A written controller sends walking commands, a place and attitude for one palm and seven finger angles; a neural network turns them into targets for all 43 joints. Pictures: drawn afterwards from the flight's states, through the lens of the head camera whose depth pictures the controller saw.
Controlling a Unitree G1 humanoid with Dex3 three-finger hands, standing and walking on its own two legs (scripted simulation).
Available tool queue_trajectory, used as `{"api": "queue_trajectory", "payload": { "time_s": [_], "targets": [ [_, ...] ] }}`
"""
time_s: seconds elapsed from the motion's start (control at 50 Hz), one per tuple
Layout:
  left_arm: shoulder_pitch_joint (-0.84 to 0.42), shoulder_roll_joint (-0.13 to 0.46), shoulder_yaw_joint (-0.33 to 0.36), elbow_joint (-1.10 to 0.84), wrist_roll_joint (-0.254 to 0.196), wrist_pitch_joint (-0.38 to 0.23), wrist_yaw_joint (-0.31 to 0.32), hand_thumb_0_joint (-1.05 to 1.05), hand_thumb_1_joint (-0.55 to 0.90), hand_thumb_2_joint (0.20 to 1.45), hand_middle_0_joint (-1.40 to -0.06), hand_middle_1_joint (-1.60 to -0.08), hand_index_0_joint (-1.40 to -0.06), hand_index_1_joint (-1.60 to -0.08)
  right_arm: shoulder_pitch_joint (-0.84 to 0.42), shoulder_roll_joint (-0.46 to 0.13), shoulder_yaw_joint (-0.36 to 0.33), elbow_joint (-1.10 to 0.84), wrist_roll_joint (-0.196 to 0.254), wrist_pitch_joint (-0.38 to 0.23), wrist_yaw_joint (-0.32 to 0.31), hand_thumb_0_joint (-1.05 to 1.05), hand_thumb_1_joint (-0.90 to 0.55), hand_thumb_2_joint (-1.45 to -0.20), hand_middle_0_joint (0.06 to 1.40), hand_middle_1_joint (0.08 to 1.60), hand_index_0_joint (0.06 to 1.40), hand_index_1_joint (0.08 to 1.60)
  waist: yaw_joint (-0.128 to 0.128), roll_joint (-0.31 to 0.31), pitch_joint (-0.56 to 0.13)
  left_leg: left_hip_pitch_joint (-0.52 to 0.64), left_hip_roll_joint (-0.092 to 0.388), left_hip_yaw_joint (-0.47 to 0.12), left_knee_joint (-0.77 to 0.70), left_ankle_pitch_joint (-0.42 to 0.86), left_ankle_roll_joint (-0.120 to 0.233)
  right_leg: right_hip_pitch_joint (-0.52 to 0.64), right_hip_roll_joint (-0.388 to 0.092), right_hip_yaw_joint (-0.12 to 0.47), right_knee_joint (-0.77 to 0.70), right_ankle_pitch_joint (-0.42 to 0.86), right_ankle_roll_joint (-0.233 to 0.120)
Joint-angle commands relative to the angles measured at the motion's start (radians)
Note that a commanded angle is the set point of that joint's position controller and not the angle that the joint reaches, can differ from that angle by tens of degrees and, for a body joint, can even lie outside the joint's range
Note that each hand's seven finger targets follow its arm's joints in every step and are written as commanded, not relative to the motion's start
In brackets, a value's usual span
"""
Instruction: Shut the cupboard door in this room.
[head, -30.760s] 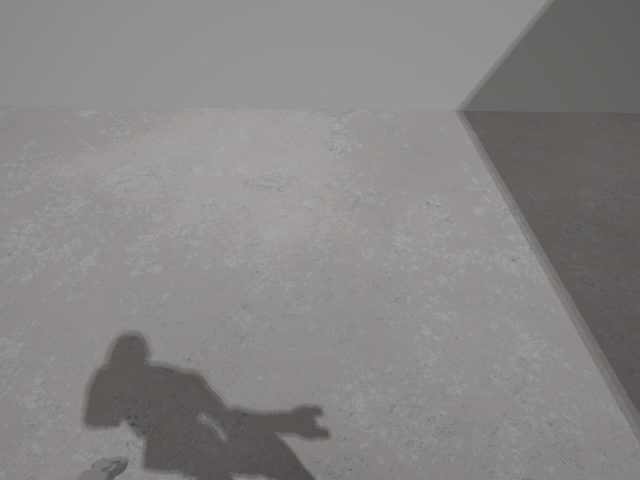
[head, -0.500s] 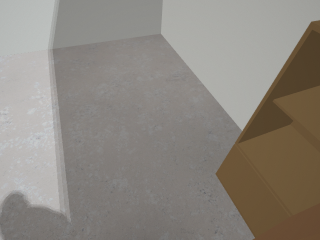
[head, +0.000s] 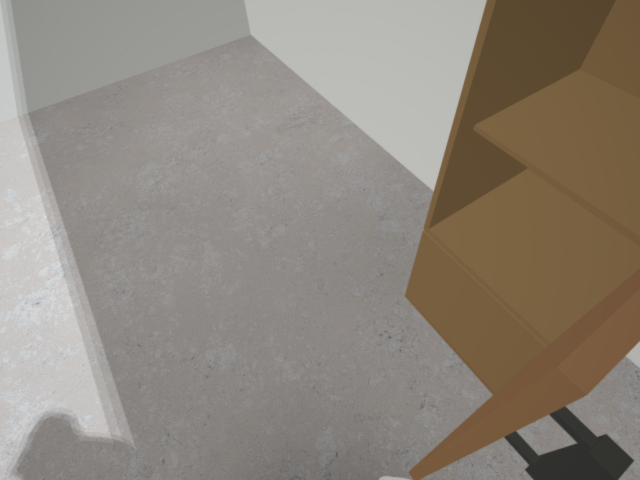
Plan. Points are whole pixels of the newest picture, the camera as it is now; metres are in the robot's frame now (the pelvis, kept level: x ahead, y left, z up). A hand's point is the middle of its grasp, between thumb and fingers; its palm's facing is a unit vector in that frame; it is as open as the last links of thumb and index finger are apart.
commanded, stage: turn or walk to find it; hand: left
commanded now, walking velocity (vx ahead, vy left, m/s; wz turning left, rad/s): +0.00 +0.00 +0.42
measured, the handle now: (549, 443) +0.16 -0.19 +0.08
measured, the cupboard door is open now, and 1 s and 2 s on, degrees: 92 92 94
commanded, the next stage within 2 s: stand and wait in 0.06 s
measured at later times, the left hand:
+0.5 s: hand out of the picture +0.01 +0.20 -0.16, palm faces +0.10 -0.98 -0.19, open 7.4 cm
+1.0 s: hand out of the picture -0.02 +0.26 -0.18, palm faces +0.26 -0.94 -0.22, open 7.4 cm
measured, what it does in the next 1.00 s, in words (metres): steps on the spot: left foot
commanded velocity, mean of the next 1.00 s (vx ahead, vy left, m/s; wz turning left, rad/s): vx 0.00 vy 0.00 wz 0.23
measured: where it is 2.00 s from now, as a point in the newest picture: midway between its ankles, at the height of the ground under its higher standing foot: outside the picture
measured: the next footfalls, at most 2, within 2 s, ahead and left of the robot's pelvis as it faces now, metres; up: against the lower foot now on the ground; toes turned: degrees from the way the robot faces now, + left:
left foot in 0.40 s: +0.00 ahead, +0.17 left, +0.00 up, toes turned +15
right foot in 1.26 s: +0.07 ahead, -0.05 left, +0.00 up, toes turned -4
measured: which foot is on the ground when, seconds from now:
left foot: down 0.00-0.02, up 0.04-0.38, down 0.40-1.00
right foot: down 0.00-0.96, up 0.98-1.00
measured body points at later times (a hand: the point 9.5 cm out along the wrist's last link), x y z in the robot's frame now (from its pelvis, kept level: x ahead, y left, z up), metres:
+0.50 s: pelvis -0.01 +0.02 +0.02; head +0.00 +0.03 +0.47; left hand +0.00 +0.25 -0.15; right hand +0.05 -0.21 -0.13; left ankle -0.03 +0.15 -0.72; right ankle +0.01 -0.08 -0.72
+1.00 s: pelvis -0.01 +0.06 +0.00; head +0.02 +0.09 +0.45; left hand -0.03 +0.31 -0.16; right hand +0.09 -0.18 -0.14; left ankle -0.04 +0.16 -0.73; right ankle +0.00 -0.08 -0.71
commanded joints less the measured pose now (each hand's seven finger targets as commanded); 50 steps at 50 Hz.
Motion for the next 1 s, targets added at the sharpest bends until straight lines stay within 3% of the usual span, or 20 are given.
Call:
{"api": "queue_trajectory", "payload": {
  "time_s": [0.0, 0.04, 0.12, 0.26, 0.32, 0.36, 0.4, 0.42, 0.46, 0.52, 0.62, 0.68, 0.74, 0.78, 0.84, 0.88, 0.9, 0.94, 0.96, 0.98],
  "targets": [
    [0.200, 0.225, 0.037, -0.012, 0.009, -0.052, 0.027, 0.000, 0.900, 0.900, -0.200, -0.300, -0.200, -0.300, -0.046, -0.044, -0.008, -0.126, 0.017, -0.008, -0.002, 0.000, -0.900, -0.900, 0.200, 0.300, 0.200, 0.300, 0.068, -0.364, -0.176, -0.254, -0.060, -0.098, 0.325, -0.275, -0.004, 0.247, -0.369, 0.458, -0.331, 0.646, -0.132],
    [0.121, 0.164, 0.020, -0.021, 0.000, -0.061, 0.040, 0.000, 0.900, 0.900, -0.200, -0.300, -0.200, -0.300, 0.004, -0.059, -0.001, -0.081, 0.015, 0.005, -0.001, 0.000, -0.900, -0.900, 0.200, 0.300, 0.200, 0.300, 0.022, -0.280, -0.195, -0.195, -0.025, -0.223, 0.383, -0.200, 0.009, 0.196, -0.321, 0.352, -0.347, 0.523, -0.158],
    [0.071, 0.147, 0.010, -0.025, -0.003, -0.071, 0.037, 0.000, 0.900, 0.900, -0.200, -0.300, -0.200, -0.300, 0.001, -0.052, 0.008, -0.039, 0.014, -0.004, 0.011, 0.000, -0.900, -0.900, 0.200, 0.300, 0.200, 0.300, 0.006, -0.124, -0.173, -0.181, -0.032, -0.195, 0.350, -0.086, -0.007, 0.226, -0.251, 0.232, -0.316, 0.585, -0.156],
    [0.118, 0.172, 0.009, 0.009, 0.003, -0.074, 0.035, 0.000, 0.900, 0.900, -0.200, -0.300, -0.200, -0.300, -0.017, -0.032, 0.019, -0.027, 0.018, -0.015, 0.010, 0.000, -0.900, -0.900, 0.200, 0.300, 0.200, 0.300, 0.023, -0.158, -0.112, -0.077, -0.049, -0.159, 0.061, -0.063, -0.007, 0.198, -0.236, 0.229, -0.363, 0.476, -0.163],
    [0.088, 0.162, 0.006, 0.021, -0.006, -0.074, 0.036, 0.000, 0.900, 0.900, -0.200, -0.300, -0.200, -0.300, 0.036, -0.026, 0.024, 0.004, 0.018, -0.026, 0.007, 0.000, -0.900, -0.900, 0.200, 0.300, 0.200, 0.300, -0.003, -0.154, -0.101, 0.062, -0.047, -0.157, -0.142, 0.076, 0.001, 0.122, -0.204, 0.196, -0.357, 0.341, -0.118],
    [0.078, 0.140, -0.003, 0.021, -0.015, -0.074, 0.035, 0.000, 0.900, 0.900, -0.200, -0.300, -0.200, -0.300, 0.065, -0.066, 0.021, 0.023, 0.016, -0.043, 0.005, 0.000, -0.900, -0.900, 0.200, 0.300, 0.200, 0.300, -0.016, -0.063, -0.093, 0.165, 0.003, -0.224, -0.252, 0.180, 0.027, 0.032, -0.144, 0.145, -0.331, 0.172, -0.056],
    [0.101, 0.088, -0.014, 0.031, -0.014, -0.068, 0.034, 0.000, 0.900, 0.900, -0.200, -0.300, -0.200, -0.300, 0.022, -0.086, 0.029, 0.016, 0.009, -0.045, 0.005, 0.000, -0.900, -0.900, 0.200, 0.300, 0.200, 0.300, 0.014, 0.020, -0.071, 0.063, 0.093, -0.322, -0.275, 0.182, 0.072, 0.074, -0.095, 0.078, -0.320, 0.124, -0.005],
    [0.101, 0.088, -0.013, 0.036, -0.010, -0.067, 0.032, 0.000, 0.900, 0.900, -0.200, -0.300, -0.200, -0.300, 0.009, -0.080, 0.032, 0.011, 0.010, -0.039, 0.004, 0.000, -0.900, -0.900, 0.200, 0.300, 0.200, 0.300, 0.022, -0.021, -0.052, 0.010, 0.081, -0.306, -0.267, 0.136, 0.067, 0.105, -0.098, 0.074, -0.326, 0.126, -0.001],
    [0.088, 0.108, -0.013, 0.048, -0.012, -0.059, 0.032, 0.000, 0.900, 0.900, -0.200, -0.300, -0.200, -0.300, 0.000, -0.060, 0.039, 0.019, 0.011, -0.038, 0.005, 0.000, -0.900, -0.900, 0.200, 0.300, 0.200, 0.300, 0.021, 0.106, -0.032, -0.039, 0.063, -0.318, -0.308, 0.133, 0.064, 0.147, -0.107, 0.034, -0.282, 0.150, 0.009],
    [0.098, 0.112, -0.011, 0.052, -0.009, -0.050, 0.031, 0.000, 0.900, 0.900, -0.200, -0.300, -0.200, -0.300, -0.002, -0.077, 0.032, 0.004, 0.013, -0.028, 0.004, 0.000, -0.900, -0.900, 0.200, 0.300, 0.200, 0.300, 0.026, 0.127, -0.005, -0.096, 0.068, -0.353, -0.333, 0.082, 0.075, 0.153, -0.103, -0.007, -0.241, 0.122, 0.018],
    [0.103, 0.113, -0.005, 0.040, -0.005, -0.047, 0.031, 0.000, 0.900, 0.900, -0.200, -0.300, -0.200, -0.300, 0.011, -0.106, 0.016, -0.028, 0.014, -0.020, 0.005, 0.000, -0.900, -0.900, 0.200, 0.300, 0.200, 0.300, 0.024, 0.086, -0.055, -0.113, 0.069, -0.404, -0.292, 0.140, 0.101, 0.157, -0.105, -0.034, -0.189, 0.119, 0.024],
    [0.114, 0.125, 0.004, 0.029, -0.004, -0.050, 0.035, 0.000, 0.900, 0.900, -0.200, -0.300, -0.200, -0.300, 0.014, -0.097, 0.010, -0.051, 0.012, -0.016, 0.008, 0.000, -0.900, -0.900, 0.200, 0.300, 0.200, 0.300, 0.023, -0.005, -0.087, -0.150, 0.020, -0.361, -0.197, 0.159, 0.083, 0.184, -0.160, 0.009, -0.225, 0.129, 0.007],
    [0.105, 0.194, 0.025, 0.000, -0.001, -0.048, 0.040, 0.000, 0.900, 0.900, -0.200, -0.300, -0.200, -0.300, 0.037, -0.064, 0.002, -0.073, 0.012, -0.005, 0.012, 0.000, -0.900, -0.900, 0.200, 0.300, 0.200, 0.300, 0.018, -0.217, -0.127, -0.169, -0.080, -0.198, 0.072, 0.060, 0.029, 0.182, -0.362, 0.158, -0.341, 0.126, -0.111],
    [0.091, 0.190, 0.030, -0.019, 0.004, -0.051, 0.044, 0.000, 0.900, 0.900, -0.200, -0.300, -0.200, -0.300, 0.003, -0.070, -0.006, -0.086, 0.009, 0.002, 0.017, 0.000, -0.900, -0.900, 0.200, 0.300, 0.200, 0.300, 0.027, -0.251, -0.115, -0.205, -0.060, -0.178, 0.280, -0.168, 0.013, 0.160, -0.430, 0.183, -0.362, 0.277, -0.188],
    [0.047, 0.206, 0.037, -0.040, 0.014, -0.051, 0.044, 0.000, 0.900, 0.900, -0.200, -0.300, -0.200, -0.300, -0.007, -0.035, 0.000, -0.093, 0.019, 0.001, 0.032, 0.000, -0.900, -0.900, 0.200, 0.300, 0.200, 0.300, 0.008, -0.199, -0.103, -0.168, -0.028, -0.143, 0.196, -0.171, 0.001, 0.156, -0.399, 0.041, -0.276, 0.460, -0.157],
    [0.051, 0.209, 0.037, -0.035, 0.008, -0.049, 0.042, 0.000, 0.900, 0.900, -0.200, -0.300, -0.200, -0.300, 0.043, -0.024, 0.008, -0.074, 0.018, -0.012, 0.034, 0.000, -0.900, -0.900, 0.200, 0.300, 0.200, 0.300, -0.007, -0.191, -0.152, -0.050, -0.049, -0.110, -0.022, 0.008, -0.004, 0.158, -0.348, -0.021, -0.176, 0.457, -0.097],
    [0.051, 0.199, 0.032, -0.033, -0.002, -0.043, 0.040, 0.000, 0.900, 0.900, -0.200, -0.300, -0.200, -0.300, 0.078, -0.039, 0.007, -0.060, 0.015, -0.019, 0.034, 0.000, -0.900, -0.900, 0.200, 0.300, 0.200, 0.300, -0.027, -0.126, -0.169, 0.076, -0.042, -0.130, -0.146, 0.155, 0.003, 0.075, -0.309, -0.063, -0.102, 0.357, -0.046],
    [0.052, 0.092, 0.004, -0.067, -0.010, -0.029, 0.036, 0.000, 0.900, 0.900, -0.200, -0.300, -0.200, -0.300, 0.121, -0.186, -0.026, -0.065, 0.004, -0.027, 0.018, 0.000, -0.900, -0.900, 0.200, 0.300, 0.200, 0.300, -0.044, 0.308, -0.149, 0.145, 0.289, -0.584, -0.345, 0.485, 0.152, -0.190, -0.101, -0.109, 0.216, -0.261, 0.071],
    [0.029, 0.111, 0.005, -0.061, -0.007, -0.025, 0.041, 0.000, 0.900, 0.900, -0.200, -0.300, -0.200, -0.300, 0.089, -0.191, -0.024, -0.063, 0.000, -0.019, 0.013, 0.000, -0.900, -0.900, 0.200, 0.300, 0.200, 0.300, -0.046, 0.211, -0.138, 0.065, 0.318, -0.548, -0.345, 0.378, 0.218, -0.134, -0.119, -0.018, 0.303, -0.266, 0.048],
    [0.020, 0.104, 0.007, -0.047, -0.003, -0.024, 0.038, 0.000, 0.900, 0.900, -0.200, -0.300, -0.200, -0.300, 0.041, -0.151, -0.014, -0.070, -0.001, -0.024, 0.010, 0.000, -0.900, -0.900, 0.200, 0.300, 0.200, 0.300, -0.024, 0.156, -0.111, 0.013, 0.257, -0.494, -0.370, 0.240, 0.213, -0.125, -0.125, -0.005, 0.328, -0.207, 0.041]
  ]
}}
